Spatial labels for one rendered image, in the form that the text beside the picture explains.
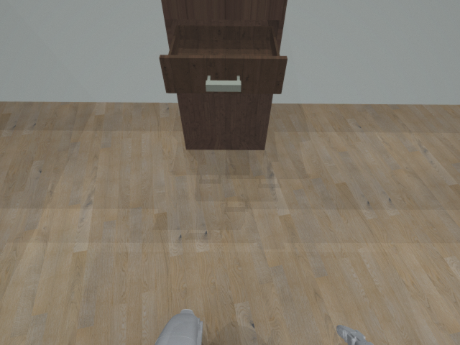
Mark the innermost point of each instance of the cabinet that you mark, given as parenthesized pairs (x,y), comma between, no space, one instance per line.
(224,121)

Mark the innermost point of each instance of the handle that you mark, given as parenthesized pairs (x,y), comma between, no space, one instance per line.
(223,85)

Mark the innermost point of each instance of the left robot thigh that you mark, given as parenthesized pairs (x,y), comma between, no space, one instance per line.
(182,329)

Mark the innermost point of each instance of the robot left shin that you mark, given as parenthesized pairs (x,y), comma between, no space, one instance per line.
(187,311)

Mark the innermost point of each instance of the drawer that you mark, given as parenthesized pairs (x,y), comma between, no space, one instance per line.
(223,52)

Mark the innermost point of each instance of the robot right hand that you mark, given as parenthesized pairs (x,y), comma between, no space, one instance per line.
(352,337)

